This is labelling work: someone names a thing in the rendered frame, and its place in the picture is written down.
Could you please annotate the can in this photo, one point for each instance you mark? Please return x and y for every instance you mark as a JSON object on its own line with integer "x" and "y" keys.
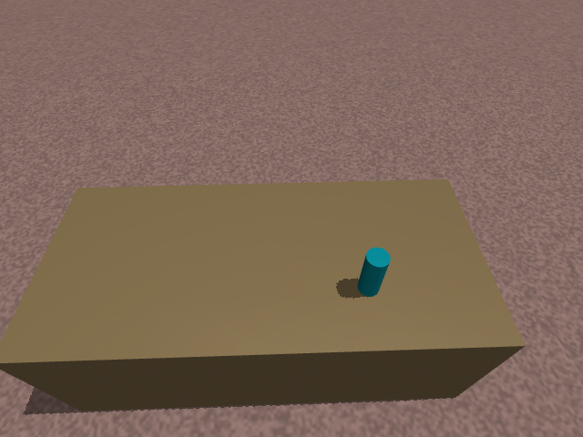
{"x": 374, "y": 268}

